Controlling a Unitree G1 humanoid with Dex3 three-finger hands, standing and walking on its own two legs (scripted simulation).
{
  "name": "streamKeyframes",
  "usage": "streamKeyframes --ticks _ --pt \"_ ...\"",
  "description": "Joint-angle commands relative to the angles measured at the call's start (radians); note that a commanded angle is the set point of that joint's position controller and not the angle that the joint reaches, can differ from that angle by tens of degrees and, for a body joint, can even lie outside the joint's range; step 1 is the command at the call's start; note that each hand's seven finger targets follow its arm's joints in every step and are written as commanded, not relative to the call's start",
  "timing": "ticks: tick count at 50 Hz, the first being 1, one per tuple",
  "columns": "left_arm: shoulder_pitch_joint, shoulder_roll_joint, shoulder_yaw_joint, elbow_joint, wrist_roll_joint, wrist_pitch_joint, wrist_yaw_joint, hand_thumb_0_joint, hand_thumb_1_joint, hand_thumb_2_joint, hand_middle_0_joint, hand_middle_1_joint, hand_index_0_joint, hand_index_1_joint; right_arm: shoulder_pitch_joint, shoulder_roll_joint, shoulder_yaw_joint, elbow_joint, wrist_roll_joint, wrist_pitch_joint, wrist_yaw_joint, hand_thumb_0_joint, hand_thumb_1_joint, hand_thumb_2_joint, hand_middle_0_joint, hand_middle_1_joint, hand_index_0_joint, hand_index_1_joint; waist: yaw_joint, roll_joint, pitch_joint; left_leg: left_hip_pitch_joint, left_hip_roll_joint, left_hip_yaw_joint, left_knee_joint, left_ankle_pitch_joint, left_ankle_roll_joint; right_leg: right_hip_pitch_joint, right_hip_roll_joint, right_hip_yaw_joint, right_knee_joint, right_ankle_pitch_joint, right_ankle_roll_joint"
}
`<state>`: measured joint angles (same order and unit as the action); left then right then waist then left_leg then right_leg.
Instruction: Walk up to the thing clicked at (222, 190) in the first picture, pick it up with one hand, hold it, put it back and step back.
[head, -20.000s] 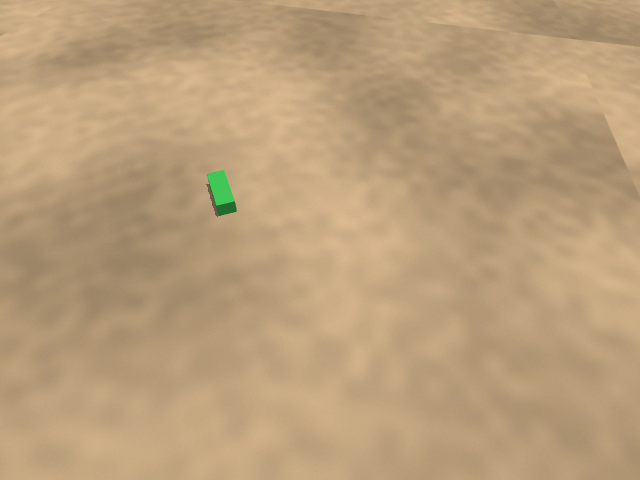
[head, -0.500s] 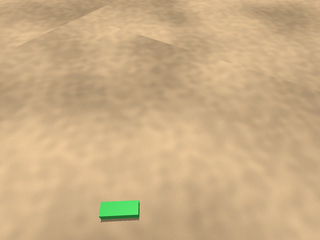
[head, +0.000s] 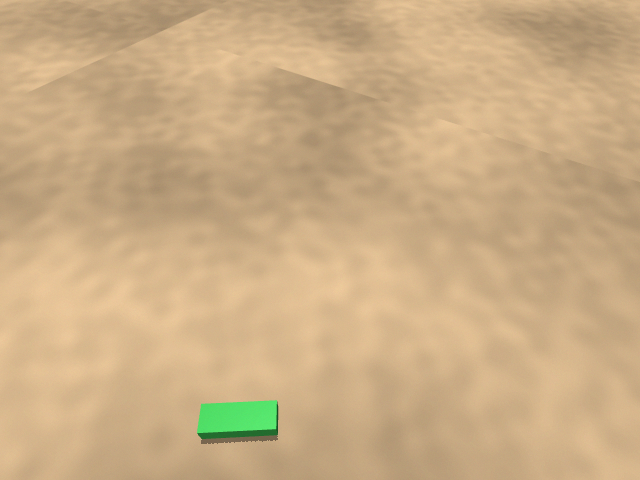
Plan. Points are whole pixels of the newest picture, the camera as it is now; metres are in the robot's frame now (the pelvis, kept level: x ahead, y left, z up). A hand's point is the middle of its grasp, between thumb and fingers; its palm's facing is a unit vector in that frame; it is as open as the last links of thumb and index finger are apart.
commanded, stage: stand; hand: left
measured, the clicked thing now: (239, 419) +0.40 +0.24 -0.75
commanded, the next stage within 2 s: none
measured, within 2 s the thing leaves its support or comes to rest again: neither
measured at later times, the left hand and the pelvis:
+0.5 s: hand out of the picture +0.08 +0.25 -0.15, palm faces -0.02 -0.94 -0.35, open 7.4 cm; pelvis +0.01 +0.00 +0.00, yaw +0 degrees
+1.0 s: hand out of the picture +0.08 +0.26 -0.16, palm faces -0.02 -0.94 -0.35, open 7.4 cm; pelvis +0.01 +0.00 +0.00, yaw -1 degrees
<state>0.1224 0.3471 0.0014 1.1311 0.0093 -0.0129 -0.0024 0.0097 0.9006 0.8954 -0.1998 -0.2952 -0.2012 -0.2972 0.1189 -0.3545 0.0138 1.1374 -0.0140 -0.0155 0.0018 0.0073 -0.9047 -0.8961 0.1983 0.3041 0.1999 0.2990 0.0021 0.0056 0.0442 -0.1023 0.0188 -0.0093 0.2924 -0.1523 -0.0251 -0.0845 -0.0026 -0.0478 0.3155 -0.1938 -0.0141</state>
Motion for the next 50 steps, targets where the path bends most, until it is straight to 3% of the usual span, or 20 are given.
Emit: streamKeyframes --ticks 1,10,13,28,32,42,50 --pt "-0.038 0.224 0.039 -0.061 0.000 -0.018 0.010 0.000 0.900 0.900 -0.200 -0.300 -0.200 -0.300 -0.048 -0.208 -0.041 -0.062 0.003 -0.017 -0.013 0.000 -0.900 -0.900 0.200 0.300 0.200 0.300 0.002 -0.010 -0.056 0.020 0.119 -0.089 -0.036 0.127 0.035 -0.015 -0.134 0.115 -0.061 0.121 -0.009" --pt "-0.035 0.222 0.037 -0.060 0.001 -0.019 0.012 0.000 0.900 0.900 -0.200 -0.300 -0.200 -0.300 -0.047 -0.213 -0.044 -0.060 0.002 -0.013 -0.012 0.000 -0.900 -0.900 0.200 0.300 0.200 0.300 0.000 -0.013 -0.060 0.023 0.116 -0.082 -0.026 0.114 0.038 -0.014 -0.137 0.122 -0.068 0.137 -0.010" --pt "-0.034 0.222 0.038 -0.063 -0.001 -0.021 0.013 0.000 0.900 0.900 -0.200 -0.300 -0.200 -0.300 -0.050 -0.211 -0.044 -0.064 0.002 -0.015 -0.011 0.000 -0.900 -0.900 0.200 0.300 0.200 0.300 0.001 -0.005 -0.075 0.031 0.118 -0.082 -0.024 0.151 0.038 0.004 -0.139 0.121 -0.060 0.188 -0.010" --pt "-0.034 0.219 0.041 -0.062 0.000 -0.019 0.014 0.000 0.900 0.900 -0.200 -0.300 -0.200 -0.300 -0.054 -0.213 -0.042 -0.067 0.004 -0.015 -0.015 0.000 -0.900 -0.900 0.200 0.300 0.200 0.300 0.004 0.004 -0.060 0.028 0.122 -0.081 -0.029 0.147 0.040 0.003 -0.136 0.121 -0.061 0.179 -0.009" --pt "-0.032 0.224 0.043 -0.066 -0.001 -0.022 0.014 0.000 0.900 0.900 -0.200 -0.300 -0.200 -0.300 -0.049 -0.209 -0.042 -0.072 0.004 -0.015 -0.014 0.000 -0.900 -0.900 0.200 0.300 0.200 0.300 0.000 -0.005 -0.086 0.051 0.122 -0.073 -0.017 0.198 0.040 0.017 -0.137 0.116 -0.051 0.245 -0.006" --pt "-0.026 0.221 0.044 -0.060 -0.001 -0.018 0.013 0.000 0.900 0.900 -0.200 -0.300 -0.200 -0.300 -0.045 -0.210 -0.042 -0.069 0.004 -0.014 -0.014 0.000 -0.900 -0.900 0.200 0.300 0.200 0.300 0.003 0.001 -0.046 0.022 0.121 -0.080 -0.040 0.127 0.038 0.000 -0.133 0.118 -0.067 0.146 -0.007" --pt "-0.035 0.221 0.043 -0.067 -0.001 -0.019 0.013 0.000 0.900 0.900 -0.200 -0.300 -0.200 -0.301 -0.047 -0.207 -0.044 -0.070 0.003 -0.015 -0.013 0.000 -0.900 -0.900 0.200 0.300 0.200 0.300 -0.002 0.000 -0.058 0.029 0.121 -0.078 -0.032 0.131 0.039 0.004 -0.137 0.123 -0.064 0.162 -0.012"
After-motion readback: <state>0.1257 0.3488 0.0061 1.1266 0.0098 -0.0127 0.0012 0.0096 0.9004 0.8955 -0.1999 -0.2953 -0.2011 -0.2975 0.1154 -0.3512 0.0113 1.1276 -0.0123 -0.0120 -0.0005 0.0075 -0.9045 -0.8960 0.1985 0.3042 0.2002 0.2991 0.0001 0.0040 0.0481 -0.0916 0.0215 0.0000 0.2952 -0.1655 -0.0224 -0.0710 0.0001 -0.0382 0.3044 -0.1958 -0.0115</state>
